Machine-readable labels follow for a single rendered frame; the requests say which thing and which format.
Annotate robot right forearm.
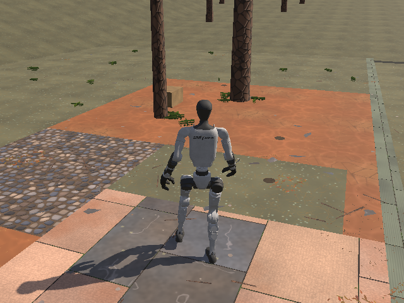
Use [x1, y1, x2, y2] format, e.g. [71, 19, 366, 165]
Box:
[227, 152, 236, 170]

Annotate right robot upper arm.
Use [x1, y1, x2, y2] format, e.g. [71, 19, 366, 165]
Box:
[217, 127, 234, 161]

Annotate robot left hand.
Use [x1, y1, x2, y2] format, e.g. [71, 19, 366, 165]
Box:
[160, 174, 175, 190]

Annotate left robot thigh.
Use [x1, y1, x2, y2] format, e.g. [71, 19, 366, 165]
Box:
[180, 175, 193, 207]

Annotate robot right hand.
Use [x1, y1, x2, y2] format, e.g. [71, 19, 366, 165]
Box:
[222, 167, 236, 177]

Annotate left robot upper arm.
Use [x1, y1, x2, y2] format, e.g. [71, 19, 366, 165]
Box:
[172, 127, 191, 162]

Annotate robot left forearm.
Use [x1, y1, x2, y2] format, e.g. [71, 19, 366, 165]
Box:
[163, 152, 177, 178]

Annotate humanoid robot head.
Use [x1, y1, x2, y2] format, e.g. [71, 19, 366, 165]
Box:
[193, 100, 215, 130]

